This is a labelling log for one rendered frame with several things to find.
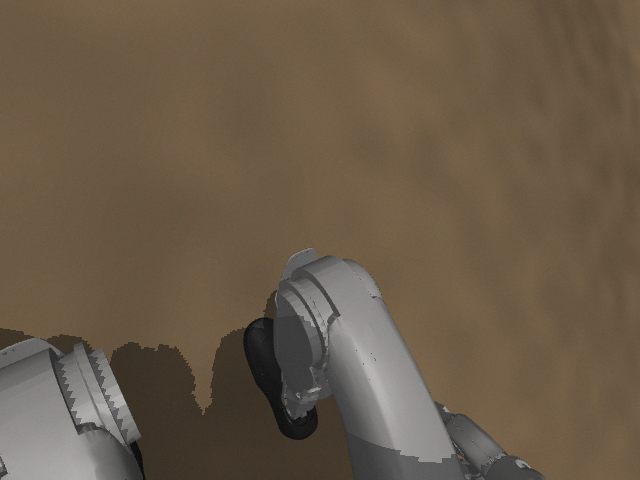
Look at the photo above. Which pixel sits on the left robot foot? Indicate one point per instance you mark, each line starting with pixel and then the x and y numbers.
pixel 138 456

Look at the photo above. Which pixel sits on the right robot arm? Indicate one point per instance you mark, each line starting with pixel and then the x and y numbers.
pixel 512 468

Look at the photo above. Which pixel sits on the right robot hand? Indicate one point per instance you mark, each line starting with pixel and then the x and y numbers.
pixel 472 443

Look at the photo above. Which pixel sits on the right robot foot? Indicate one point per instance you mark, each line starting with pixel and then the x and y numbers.
pixel 259 351

